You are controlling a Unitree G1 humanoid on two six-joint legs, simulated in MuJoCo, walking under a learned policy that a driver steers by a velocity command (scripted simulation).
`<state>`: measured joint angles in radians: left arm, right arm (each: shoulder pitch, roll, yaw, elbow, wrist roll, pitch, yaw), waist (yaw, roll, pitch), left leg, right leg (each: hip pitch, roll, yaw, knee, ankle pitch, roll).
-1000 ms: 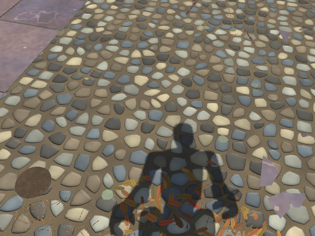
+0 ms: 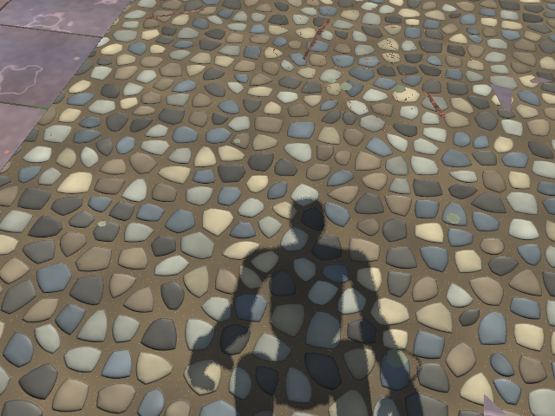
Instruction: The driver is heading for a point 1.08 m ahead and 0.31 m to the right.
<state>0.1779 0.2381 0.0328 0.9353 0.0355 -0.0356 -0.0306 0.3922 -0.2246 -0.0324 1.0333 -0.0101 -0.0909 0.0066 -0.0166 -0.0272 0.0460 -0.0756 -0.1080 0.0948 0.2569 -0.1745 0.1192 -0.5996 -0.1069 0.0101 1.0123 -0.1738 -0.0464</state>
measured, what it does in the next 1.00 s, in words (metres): walks ahead: right foot, then left foot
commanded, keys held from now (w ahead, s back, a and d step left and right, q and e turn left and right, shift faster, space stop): w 0.64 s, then w+e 0.36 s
